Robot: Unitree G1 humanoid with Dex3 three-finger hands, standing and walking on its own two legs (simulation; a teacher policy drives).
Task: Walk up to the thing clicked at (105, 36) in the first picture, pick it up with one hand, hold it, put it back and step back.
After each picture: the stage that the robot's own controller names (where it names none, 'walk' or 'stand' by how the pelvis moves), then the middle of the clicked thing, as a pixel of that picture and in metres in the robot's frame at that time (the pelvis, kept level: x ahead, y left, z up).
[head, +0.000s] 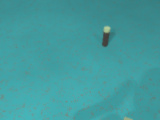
stand; (105, 37) +1.45 -0.23 -0.65
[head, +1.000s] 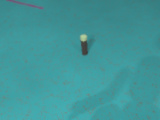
walk; (84, 45) +1.33 +0.10 -0.64
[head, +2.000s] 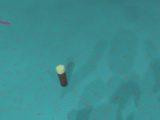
walk; (62, 76) +0.87 +0.28 -0.65
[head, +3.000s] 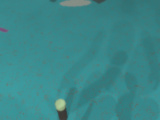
walk; (62, 111) +0.52 +0.20 -0.63
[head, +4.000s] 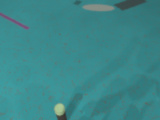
stand; (61, 115) +0.51 +0.20 -0.64
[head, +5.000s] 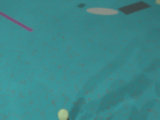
stand; out of the picture +0.48 +0.17 -0.66
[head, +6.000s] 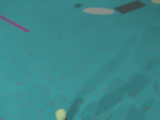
stand; out of the picture +0.49 +0.18 -0.66
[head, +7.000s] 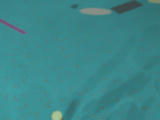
stand; out of the picture +0.48 +0.21 -0.66
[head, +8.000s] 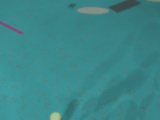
stand; out of the picture +0.46 +0.22 -0.66
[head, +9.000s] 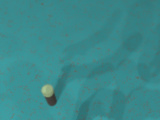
go down; (50, 96) +0.49 +0.22 -0.57
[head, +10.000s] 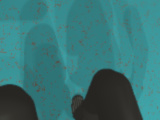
go down; out of the picture +0.53 +0.30 -0.22
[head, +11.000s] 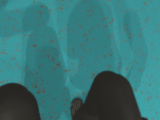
close in; out of the picture +0.53 +0.30 -0.22
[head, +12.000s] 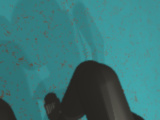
close; out of the picture +0.50 +0.35 -0.18
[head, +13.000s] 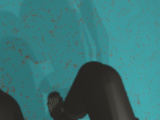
lift; out of the picture +0.48 +0.32 -0.17
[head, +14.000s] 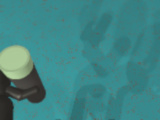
lift; (27, 80) +0.34 +0.19 +0.02
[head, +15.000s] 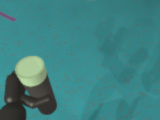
hold; (40, 90) +0.32 +0.16 +0.04
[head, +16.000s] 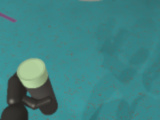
hold; (42, 91) +0.32 +0.16 +0.03
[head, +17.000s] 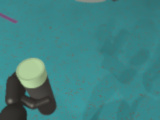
crouch; (40, 91) +0.31 +0.16 +0.03
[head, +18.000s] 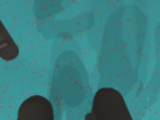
crouch; out of the picture +0.48 +0.23 -0.05
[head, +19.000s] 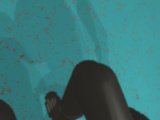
lower; out of the picture +0.46 +0.33 -0.18
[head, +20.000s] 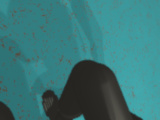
lower; out of the picture +0.48 +0.34 -0.18
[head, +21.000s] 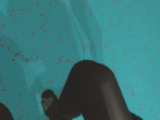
lower; out of the picture +0.48 +0.34 -0.18
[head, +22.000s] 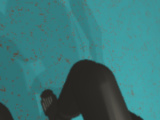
lower; out of the picture +0.48 +0.34 -0.18
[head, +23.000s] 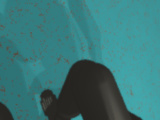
loosen; out of the picture +0.48 +0.34 -0.18
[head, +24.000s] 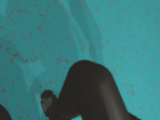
withdraw; out of the picture +0.49 +0.33 -0.19
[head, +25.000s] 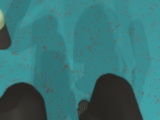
stand; out of the picture +0.50 +0.28 -0.22
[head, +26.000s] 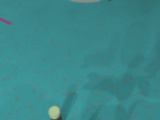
stand; (56, 118) +0.46 +0.19 -0.59
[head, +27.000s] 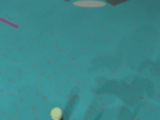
stand; out of the picture +0.47 +0.19 -0.60
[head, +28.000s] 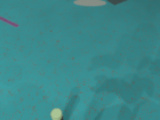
stand; out of the picture +0.46 +0.19 -0.60
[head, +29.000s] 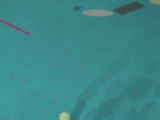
stand; out of the picture +0.48 +0.17 -0.66
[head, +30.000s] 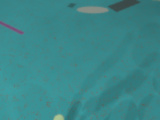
stand; out of the picture +0.45 +0.20 -0.66
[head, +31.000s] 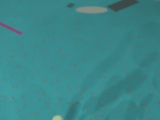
walk; out of the picture +0.44 +0.21 -0.66
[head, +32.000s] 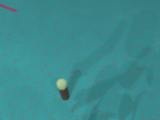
walk; (63, 90) +0.61 +0.21 -0.63
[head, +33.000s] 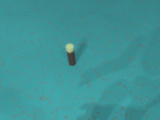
walk; (71, 55) +0.96 +0.17 -0.63
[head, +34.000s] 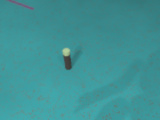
stand; (67, 59) +1.09 +0.20 -0.64
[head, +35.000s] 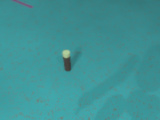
stand; (67, 61) +1.06 +0.18 -0.66
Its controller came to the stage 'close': yes
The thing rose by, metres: 0.68
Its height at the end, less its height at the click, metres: +0.00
